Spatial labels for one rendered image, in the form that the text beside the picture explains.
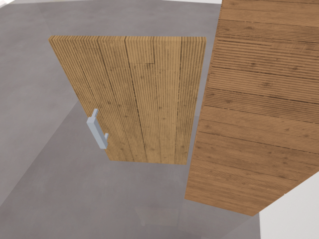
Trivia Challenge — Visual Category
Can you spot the handle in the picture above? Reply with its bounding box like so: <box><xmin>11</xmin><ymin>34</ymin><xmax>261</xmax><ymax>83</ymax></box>
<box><xmin>86</xmin><ymin>109</ymin><xmax>109</xmax><ymax>149</ymax></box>

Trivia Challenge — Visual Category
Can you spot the cupboard door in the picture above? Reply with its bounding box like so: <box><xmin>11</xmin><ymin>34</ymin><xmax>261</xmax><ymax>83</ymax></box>
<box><xmin>48</xmin><ymin>35</ymin><xmax>207</xmax><ymax>165</ymax></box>

